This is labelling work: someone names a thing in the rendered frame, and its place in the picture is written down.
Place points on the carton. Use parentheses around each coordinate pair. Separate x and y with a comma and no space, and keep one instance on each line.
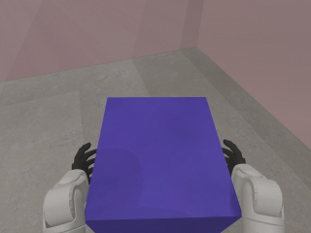
(160,168)

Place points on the robot left hand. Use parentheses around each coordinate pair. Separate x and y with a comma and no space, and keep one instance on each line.
(81,162)

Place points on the robot right hand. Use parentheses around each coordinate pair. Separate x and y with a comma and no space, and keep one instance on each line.
(234,157)

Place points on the left robot forearm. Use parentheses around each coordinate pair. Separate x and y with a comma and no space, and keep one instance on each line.
(64,204)

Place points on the right robot forearm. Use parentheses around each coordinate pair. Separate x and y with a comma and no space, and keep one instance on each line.
(262,202)

